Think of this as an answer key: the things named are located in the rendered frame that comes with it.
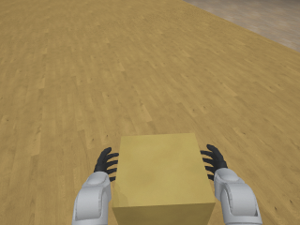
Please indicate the robot left forearm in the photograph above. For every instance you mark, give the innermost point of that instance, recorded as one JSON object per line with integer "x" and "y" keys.
{"x": 91, "y": 206}

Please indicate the carton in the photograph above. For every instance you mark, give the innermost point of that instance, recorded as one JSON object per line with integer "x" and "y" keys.
{"x": 161, "y": 180}

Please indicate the robot right forearm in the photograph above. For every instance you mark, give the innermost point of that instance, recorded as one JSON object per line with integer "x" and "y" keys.
{"x": 238, "y": 201}

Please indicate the robot left hand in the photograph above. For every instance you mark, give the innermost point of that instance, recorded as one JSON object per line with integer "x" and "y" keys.
{"x": 102, "y": 163}

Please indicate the robot right hand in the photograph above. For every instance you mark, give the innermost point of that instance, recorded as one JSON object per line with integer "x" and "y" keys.
{"x": 217, "y": 160}

